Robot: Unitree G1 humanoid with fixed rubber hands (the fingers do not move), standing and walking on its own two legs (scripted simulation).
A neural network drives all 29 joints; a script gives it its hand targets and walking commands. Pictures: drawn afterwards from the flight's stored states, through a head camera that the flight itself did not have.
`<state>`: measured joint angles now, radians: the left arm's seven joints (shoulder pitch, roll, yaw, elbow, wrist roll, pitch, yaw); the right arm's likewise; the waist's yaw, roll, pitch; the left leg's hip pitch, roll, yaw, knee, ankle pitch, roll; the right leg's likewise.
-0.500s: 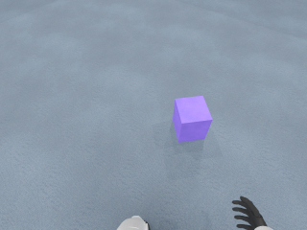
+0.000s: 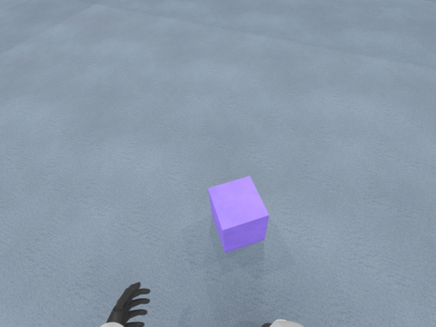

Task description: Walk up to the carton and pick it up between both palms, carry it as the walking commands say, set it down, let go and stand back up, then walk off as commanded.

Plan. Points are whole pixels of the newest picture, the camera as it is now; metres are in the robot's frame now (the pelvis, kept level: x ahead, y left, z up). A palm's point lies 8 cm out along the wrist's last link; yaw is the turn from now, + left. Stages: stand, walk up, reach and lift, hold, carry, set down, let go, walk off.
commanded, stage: walk up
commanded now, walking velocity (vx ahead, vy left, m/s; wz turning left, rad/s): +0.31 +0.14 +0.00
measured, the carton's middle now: (237, 214) +0.65 -0.06 -0.63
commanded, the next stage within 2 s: none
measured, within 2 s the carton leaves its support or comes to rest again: neither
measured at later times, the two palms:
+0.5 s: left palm out of the picture +0.06 +0.28 -0.13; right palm (311, 262) +0.26 -0.17 -0.11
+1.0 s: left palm (116, 281) +0.25 +0.24 -0.11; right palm out of the picture +0.12 -0.26 -0.13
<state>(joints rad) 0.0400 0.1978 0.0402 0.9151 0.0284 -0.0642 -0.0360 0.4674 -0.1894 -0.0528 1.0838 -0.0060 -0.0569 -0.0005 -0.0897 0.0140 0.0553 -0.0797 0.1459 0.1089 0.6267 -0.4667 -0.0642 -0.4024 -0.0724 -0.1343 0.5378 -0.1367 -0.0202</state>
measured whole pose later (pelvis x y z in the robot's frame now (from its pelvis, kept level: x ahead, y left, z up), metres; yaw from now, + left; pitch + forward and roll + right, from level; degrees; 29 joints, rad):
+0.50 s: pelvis +0.14 +0.05 +0.01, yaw +0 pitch +0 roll -1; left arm 0.44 0.18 0.06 1.08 0.02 -0.03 0.01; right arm 0.13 -0.19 -0.05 0.95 -0.03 -0.04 0.01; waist 0.06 0.00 0.04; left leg -0.30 0.08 0.11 0.49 -0.18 -0.04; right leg -0.15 -0.12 -0.11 0.52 -0.36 0.05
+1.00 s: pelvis +0.15 +0.01 +0.01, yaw -2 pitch +0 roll +0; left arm 0.13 0.20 0.04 1.01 0.01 0.02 0.00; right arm 0.30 -0.25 -0.06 1.06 -0.01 0.03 -0.01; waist -0.06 0.02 0.03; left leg -0.32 0.14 0.07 0.55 -0.31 -0.04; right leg -0.25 -0.04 -0.03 0.47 -0.23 0.03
